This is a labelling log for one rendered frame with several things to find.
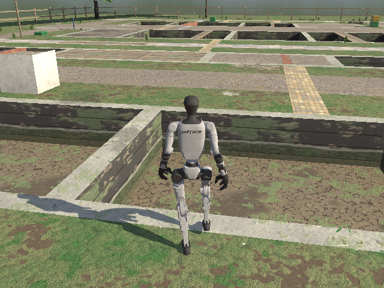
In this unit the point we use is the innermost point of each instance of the robot left upper arm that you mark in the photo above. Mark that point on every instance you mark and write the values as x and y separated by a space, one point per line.
173 126

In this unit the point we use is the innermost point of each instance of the robot right hand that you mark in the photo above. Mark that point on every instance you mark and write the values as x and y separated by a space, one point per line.
225 181

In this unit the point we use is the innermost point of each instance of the left robot forearm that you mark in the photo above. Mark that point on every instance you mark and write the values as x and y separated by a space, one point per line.
164 159

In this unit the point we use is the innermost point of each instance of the right robot forearm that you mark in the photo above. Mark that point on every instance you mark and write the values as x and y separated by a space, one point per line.
220 163

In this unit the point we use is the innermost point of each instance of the robot right shin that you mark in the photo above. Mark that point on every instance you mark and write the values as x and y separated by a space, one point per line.
206 205

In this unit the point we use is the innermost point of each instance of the robot left thigh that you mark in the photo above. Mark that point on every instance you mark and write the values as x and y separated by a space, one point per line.
178 186

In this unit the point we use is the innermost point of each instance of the robot right upper arm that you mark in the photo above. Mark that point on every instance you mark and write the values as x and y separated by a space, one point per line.
213 138

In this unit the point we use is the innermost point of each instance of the robot left hand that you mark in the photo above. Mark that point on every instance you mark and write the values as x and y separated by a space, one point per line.
167 170

